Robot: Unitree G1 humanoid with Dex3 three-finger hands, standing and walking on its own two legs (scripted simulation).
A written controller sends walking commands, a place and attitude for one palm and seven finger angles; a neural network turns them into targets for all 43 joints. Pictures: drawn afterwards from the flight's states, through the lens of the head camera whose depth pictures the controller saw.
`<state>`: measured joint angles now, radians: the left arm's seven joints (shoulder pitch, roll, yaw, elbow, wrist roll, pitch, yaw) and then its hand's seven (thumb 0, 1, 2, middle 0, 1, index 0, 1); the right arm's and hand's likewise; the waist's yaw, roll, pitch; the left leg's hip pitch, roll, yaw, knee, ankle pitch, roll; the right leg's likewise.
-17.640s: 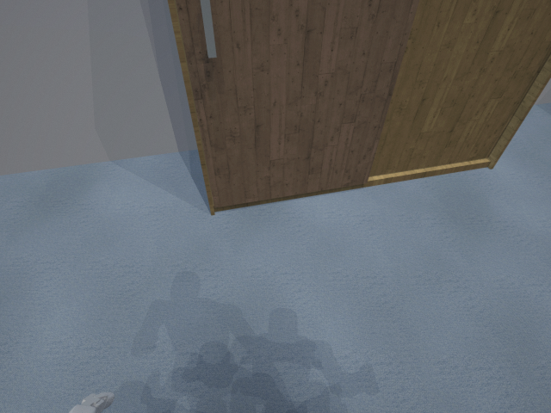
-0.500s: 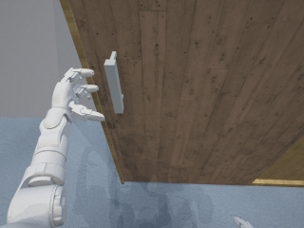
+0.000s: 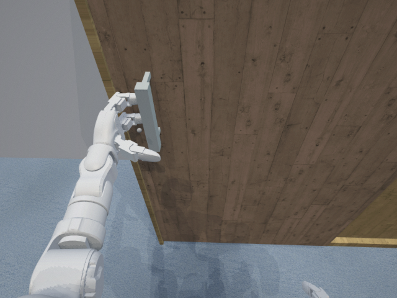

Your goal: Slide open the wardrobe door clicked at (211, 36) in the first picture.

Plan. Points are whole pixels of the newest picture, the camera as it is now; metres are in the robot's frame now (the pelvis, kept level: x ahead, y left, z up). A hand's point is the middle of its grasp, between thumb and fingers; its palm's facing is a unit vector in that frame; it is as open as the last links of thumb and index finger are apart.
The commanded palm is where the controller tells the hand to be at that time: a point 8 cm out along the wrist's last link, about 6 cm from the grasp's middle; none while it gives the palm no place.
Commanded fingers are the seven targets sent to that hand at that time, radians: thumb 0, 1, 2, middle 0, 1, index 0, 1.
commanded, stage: feel for the door with the fingertips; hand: left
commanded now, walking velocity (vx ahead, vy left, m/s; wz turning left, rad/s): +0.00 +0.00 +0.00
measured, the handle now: (151, 113) +0.48 +0.12 +0.13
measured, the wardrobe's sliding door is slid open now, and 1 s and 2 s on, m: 0.00 0.00 0.00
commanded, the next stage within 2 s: slide the fingers in behind the handle in 0.52 s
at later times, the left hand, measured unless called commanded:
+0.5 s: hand (136, 123) +0.44 +0.14 +0.14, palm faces -0.01 -1.00 -0.02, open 14.0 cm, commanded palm +0.41 +0.20 +0.13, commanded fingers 0.00 -0.50 0.30 -0.30 -1.20 -0.30 -1.20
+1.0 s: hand (136, 126) +0.43 +0.14 +0.13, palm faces -0.02 -1.00 +0.00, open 13.9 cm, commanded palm +0.40 +0.19 +0.13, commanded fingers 0.00 -0.50 0.30 -0.30 -1.20 -0.30 -1.20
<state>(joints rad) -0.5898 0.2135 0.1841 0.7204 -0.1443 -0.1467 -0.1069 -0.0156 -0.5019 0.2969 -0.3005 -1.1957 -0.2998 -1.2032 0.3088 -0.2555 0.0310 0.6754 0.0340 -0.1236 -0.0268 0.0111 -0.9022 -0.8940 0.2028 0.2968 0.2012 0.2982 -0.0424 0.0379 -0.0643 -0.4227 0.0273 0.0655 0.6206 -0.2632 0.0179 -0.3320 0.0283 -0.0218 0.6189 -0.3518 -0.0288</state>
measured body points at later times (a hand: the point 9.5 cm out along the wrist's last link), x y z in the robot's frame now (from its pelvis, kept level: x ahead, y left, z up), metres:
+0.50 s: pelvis +0.00 -0.01 +0.00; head +0.02 -0.01 +0.45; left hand +0.43 +0.20 +0.14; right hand +0.09 -0.27 -0.11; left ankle +0.03 +0.11 -0.73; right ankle -0.02 -0.10 -0.73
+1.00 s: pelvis +0.00 +0.00 +0.00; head +0.01 +0.00 +0.45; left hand +0.42 +0.19 +0.14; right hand +0.08 -0.25 -0.12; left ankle +0.03 +0.11 -0.73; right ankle -0.02 -0.10 -0.73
